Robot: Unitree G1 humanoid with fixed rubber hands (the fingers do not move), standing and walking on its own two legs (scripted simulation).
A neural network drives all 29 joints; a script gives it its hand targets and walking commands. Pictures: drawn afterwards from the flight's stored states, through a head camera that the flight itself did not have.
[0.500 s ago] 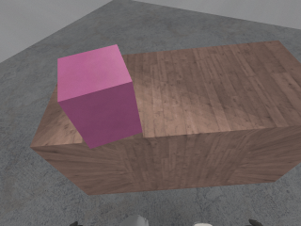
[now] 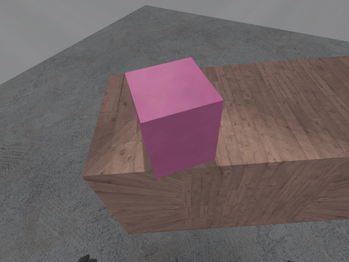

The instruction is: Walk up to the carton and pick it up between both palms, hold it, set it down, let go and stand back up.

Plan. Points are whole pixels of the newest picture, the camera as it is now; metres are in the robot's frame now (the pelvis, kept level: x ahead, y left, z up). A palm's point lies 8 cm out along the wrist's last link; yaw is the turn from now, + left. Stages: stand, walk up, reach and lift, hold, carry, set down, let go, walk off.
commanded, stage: walk up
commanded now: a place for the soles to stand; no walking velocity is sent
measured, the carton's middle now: (173, 119) +0.51 +0.02 +0.02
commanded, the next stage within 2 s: none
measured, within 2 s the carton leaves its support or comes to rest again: neither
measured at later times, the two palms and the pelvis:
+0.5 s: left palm out of the picture +0.13 +0.29 -0.09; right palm out of the picture +0.10 -0.22 -0.08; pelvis +0.02 +0.03 +0.02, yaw -2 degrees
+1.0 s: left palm out of the picture +0.16 +0.25 -0.08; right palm out of the picture +0.08 -0.27 -0.09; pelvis +0.03 +0.00 +0.02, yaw -5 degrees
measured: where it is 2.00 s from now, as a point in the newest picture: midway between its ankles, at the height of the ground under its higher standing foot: outside the picture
